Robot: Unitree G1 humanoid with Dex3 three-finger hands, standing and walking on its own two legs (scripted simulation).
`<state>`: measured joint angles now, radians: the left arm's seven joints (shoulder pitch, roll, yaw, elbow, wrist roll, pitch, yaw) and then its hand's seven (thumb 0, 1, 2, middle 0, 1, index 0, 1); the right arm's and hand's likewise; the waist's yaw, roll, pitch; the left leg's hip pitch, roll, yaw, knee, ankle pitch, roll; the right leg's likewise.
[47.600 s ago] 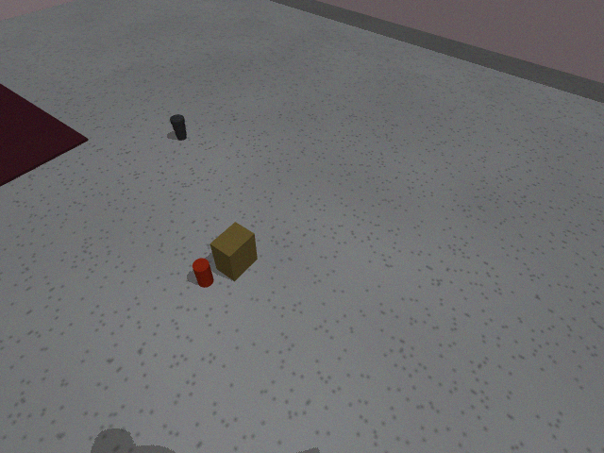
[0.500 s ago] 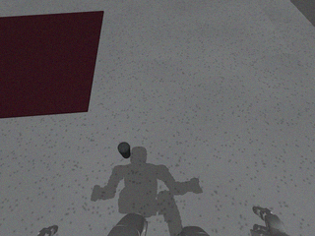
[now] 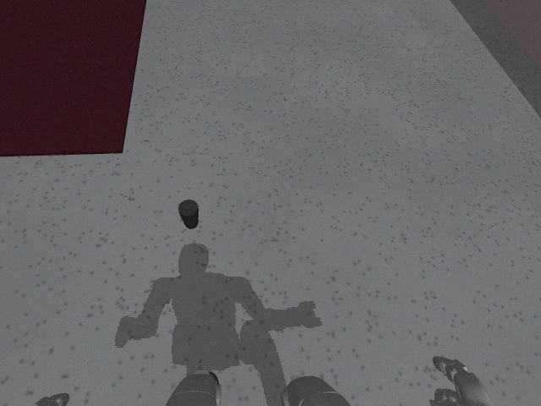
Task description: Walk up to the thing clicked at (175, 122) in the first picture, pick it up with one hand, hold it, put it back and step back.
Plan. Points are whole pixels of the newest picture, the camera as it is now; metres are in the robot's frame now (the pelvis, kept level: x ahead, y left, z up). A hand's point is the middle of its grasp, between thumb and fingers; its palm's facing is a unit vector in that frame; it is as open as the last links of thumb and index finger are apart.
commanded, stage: step back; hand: left
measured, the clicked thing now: (190, 216) +0.78 +0.25 -0.70
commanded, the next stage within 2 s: stand in 1.64 s
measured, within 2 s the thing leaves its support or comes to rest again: neither
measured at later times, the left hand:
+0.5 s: hand out of the picture -0.06 +0.23 -0.15, palm faces +0.08 -0.91 -0.41, open 7.4 cm
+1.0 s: hand out of the picture -0.21 +0.22 -0.15, palm faces +0.10 -0.91 -0.39, open 7.4 cm
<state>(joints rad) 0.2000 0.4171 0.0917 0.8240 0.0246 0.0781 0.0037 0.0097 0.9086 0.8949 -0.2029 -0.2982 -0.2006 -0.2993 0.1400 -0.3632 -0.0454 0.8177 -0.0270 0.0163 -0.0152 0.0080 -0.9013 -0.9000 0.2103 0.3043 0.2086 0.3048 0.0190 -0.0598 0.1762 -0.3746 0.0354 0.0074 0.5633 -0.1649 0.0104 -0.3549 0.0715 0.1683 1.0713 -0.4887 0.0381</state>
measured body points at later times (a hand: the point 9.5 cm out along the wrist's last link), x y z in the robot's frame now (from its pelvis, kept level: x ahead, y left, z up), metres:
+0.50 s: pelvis -0.16 -0.05 -0.01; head -0.10 -0.04 +0.43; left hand -0.06 +0.27 -0.12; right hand -0.07 -0.35 -0.14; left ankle -0.19 +0.06 -0.73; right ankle -0.09 -0.15 -0.73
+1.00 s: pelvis -0.23 -0.06 +0.00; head -0.22 -0.06 +0.45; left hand -0.22 +0.26 -0.12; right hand -0.10 -0.37 -0.12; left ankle -0.22 +0.07 -0.73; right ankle -0.21 -0.20 -0.73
